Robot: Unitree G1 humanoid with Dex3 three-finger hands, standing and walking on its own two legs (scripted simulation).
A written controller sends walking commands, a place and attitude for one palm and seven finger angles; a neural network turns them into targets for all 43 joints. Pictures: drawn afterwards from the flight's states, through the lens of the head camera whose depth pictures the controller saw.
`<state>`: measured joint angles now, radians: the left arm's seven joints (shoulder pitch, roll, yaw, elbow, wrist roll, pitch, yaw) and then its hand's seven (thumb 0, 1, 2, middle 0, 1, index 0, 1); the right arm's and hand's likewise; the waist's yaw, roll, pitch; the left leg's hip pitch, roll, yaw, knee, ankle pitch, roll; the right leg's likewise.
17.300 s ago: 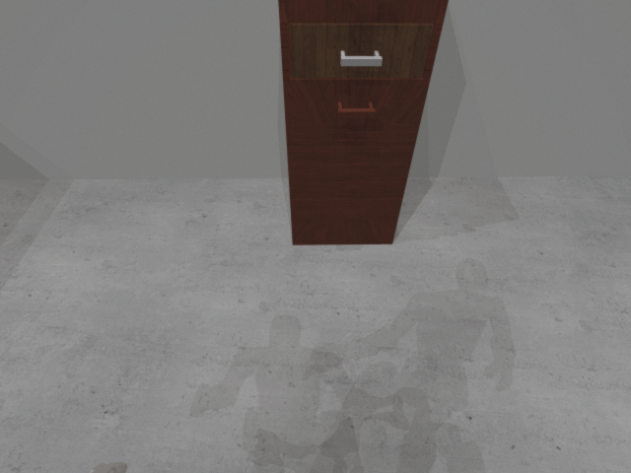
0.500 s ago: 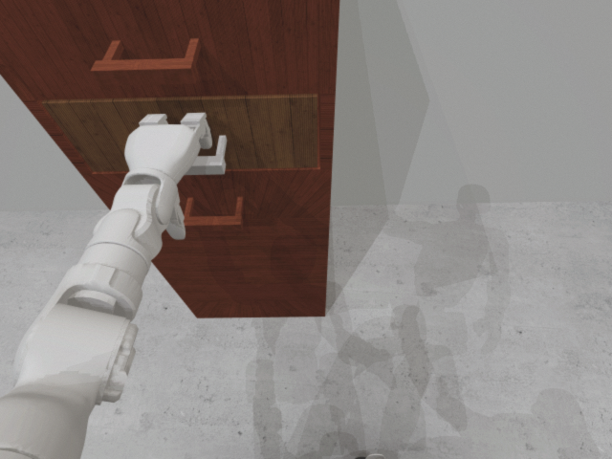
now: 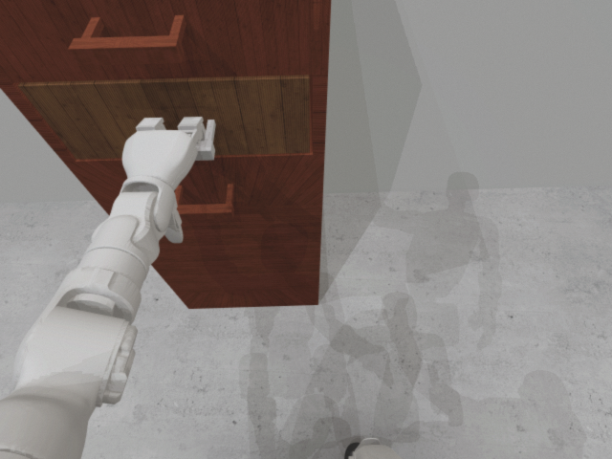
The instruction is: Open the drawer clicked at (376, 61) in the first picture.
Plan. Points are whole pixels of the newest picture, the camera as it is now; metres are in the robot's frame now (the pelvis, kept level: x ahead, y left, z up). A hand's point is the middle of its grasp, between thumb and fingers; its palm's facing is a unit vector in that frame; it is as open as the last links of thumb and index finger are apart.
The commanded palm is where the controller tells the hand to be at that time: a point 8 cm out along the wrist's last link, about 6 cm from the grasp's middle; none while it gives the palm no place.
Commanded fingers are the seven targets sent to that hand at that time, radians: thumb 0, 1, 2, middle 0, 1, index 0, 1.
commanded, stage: lower the fingers behind the handle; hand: left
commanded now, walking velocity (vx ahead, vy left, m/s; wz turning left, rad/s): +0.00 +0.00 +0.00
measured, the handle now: (176, 140) +0.55 +0.16 +0.07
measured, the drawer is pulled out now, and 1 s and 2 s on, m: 0.00 0.00 0.06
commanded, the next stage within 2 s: close the thumb around the handle in 0.36 s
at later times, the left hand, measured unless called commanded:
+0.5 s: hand (173, 177) +0.49 +0.17 +0.05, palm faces -0.03 -0.01 -1.00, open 13.9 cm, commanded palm +0.47 +0.18 +0.10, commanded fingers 0.00 -0.33 0.37 -0.31 -1.22 -0.31 -1.22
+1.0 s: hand (174, 177) +0.50 +0.17 +0.05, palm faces -0.03 -0.02 -1.00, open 6.7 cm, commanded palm +0.47 +0.18 +0.10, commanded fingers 0.00 0.90 0.90 -0.40 -1.35 -0.40 -1.35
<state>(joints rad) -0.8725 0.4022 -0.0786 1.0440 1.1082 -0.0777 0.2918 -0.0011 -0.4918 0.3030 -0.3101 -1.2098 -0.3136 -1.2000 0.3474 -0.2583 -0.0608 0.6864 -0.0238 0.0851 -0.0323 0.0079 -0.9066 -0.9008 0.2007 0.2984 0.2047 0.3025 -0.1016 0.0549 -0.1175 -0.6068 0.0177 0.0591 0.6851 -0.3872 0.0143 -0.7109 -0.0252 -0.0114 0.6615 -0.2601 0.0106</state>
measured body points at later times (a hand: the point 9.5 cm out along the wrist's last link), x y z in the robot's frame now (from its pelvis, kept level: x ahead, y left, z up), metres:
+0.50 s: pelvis +0.00 +0.00 +0.00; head +0.10 -0.02 +0.44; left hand +0.49 +0.17 +0.10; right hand +0.03 -0.28 -0.14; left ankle -0.05 +0.11 -0.71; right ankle +0.02 -0.13 -0.72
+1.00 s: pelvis +0.00 +0.00 +0.00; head +0.10 -0.02 +0.44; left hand +0.49 +0.17 +0.10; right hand +0.02 -0.27 -0.14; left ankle -0.05 +0.11 -0.71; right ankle +0.02 -0.13 -0.71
